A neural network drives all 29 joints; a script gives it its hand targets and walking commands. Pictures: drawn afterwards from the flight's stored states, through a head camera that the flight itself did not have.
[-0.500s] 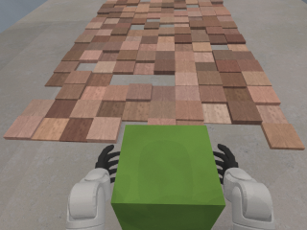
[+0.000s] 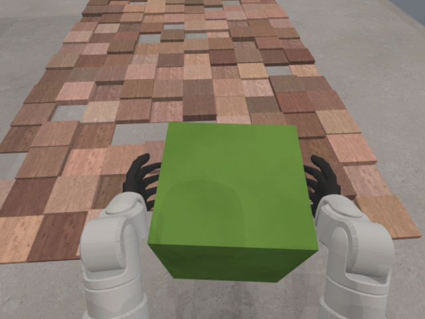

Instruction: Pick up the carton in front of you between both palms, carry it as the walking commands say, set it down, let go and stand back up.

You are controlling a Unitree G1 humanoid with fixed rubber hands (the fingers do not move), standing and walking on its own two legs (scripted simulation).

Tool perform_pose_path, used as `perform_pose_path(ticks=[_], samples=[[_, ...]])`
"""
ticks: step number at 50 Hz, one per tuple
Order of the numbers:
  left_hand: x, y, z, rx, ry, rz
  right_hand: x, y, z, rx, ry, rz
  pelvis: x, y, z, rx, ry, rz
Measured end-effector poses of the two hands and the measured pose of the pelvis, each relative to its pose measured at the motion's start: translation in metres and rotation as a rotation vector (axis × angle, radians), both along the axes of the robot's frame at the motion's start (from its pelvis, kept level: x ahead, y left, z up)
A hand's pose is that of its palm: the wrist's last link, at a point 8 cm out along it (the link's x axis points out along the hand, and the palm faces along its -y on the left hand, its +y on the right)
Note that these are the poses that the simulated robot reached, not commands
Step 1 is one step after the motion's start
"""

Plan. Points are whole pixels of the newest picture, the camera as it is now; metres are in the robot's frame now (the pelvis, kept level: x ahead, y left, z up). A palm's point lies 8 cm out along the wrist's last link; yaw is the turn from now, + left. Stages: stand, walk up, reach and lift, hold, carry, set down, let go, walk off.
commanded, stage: carry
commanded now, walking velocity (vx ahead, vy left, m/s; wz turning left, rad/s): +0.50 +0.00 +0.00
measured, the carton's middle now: (228, 210) +0.32 -0.01 +0.05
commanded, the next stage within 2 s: none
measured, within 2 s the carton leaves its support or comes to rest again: neither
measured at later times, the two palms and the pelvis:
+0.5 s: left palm (173, 67) +0.70 +0.13 +0.11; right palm (283, 63) +0.73 -0.17 +0.11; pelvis +0.32 -0.05 -0.01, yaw +3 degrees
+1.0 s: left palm out of the picture +1.07 +0.10 +0.18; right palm out of the picture +1.04 -0.20 +0.17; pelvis +0.68 -0.01 +0.05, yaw +0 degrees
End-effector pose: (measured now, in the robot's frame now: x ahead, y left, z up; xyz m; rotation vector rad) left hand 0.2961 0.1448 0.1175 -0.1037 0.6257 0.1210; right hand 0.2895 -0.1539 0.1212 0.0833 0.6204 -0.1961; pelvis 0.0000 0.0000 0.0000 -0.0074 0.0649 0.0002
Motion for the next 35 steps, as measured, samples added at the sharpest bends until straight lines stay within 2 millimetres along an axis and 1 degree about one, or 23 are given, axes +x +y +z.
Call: perform_pose_path(ticks=[2, 5, 7, 9, 13, 16, 18, 21, 23, 25, 30, 35], samples=[[0.033, 0.001, 0.012, 0.007, -0.024, -0.002, 0.033, 0.001, 0.013, -0.013, -0.023, 0.006, 0.023, 0.000, 0.005, -0.007, 0.005, 0.006], [0.084, 0.002, 0.029, 0.030, -0.050, -0.008, 0.087, 0.002, 0.032, -0.037, -0.047, 0.033, 0.060, -0.002, 0.008, -0.010, 0.011, 0.013], [0.118, 0.002, 0.037, 0.050, -0.052, -0.009, 0.125, 0.002, 0.039, -0.050, -0.048, 0.054, 0.087, -0.005, 0.008, -0.007, 0.013, 0.018], [0.153, 0.001, 0.042, 0.067, -0.042, -0.008, 0.164, 0.000, 0.043, -0.058, -0.038, 0.074, 0.115, -0.009, 0.006, -0.002, 0.014, 0.024], [0.228, -0.008, 0.040, 0.098, -0.003, -0.004, 0.243, -0.008, 0.036, -0.066, 0.000, 0.105, 0.178, -0.021, -0.006, 0.015, 0.011, 0.036], [0.284, -0.015, 0.032, 0.128, 0.017, 0.012, 0.306, -0.015, 0.021, -0.060, 0.016, 0.140, 0.227, -0.033, -0.026, 0.019, -0.001, 0.049], [0.317, -0.019, 0.022, 0.146, 0.059, 0.020, 0.343, -0.018, 0.007, -0.045, 0.056, 0.157, 0.250, -0.038, -0.028, 0.008, 0.001, 0.048], [0.356, -0.020, 0.004, 0.140, 0.142, 0.035, 0.388, -0.019, -0.009, -0.037, 0.138, 0.169, 0.281, -0.045, -0.020, 0.015, 0.013, 0.050], [0.381, -0.020, -0.003, 0.125, 0.167, 0.047, 0.416, -0.019, -0.014, -0.029, 0.163, 0.169, 0.302, -0.049, -0.014, 0.020, 0.023, 0.051], [0.407, -0.020, -0.005, 0.108, 0.163, 0.064, 0.445, -0.018, -0.014, -0.020, 0.159, 0.164, 0.324, -0.051, -0.009, 0.024, 0.033, 0.051], [0.475, -0.016, 0.001, 0.074, 0.082, 0.101, 0.516, -0.015, -0.006, 0.013, 0.080, 0.140, 0.389, -0.051, -0.005, 0.030, 0.048, 0.039], [0.550, -0.008, 0.014, 0.058, -0.001, 0.111, 0.588, -0.006, 0.007, 0.034, -0.002, 0.120, 0.470, -0.040, -0.008, 0.034, 0.046, 0.020]])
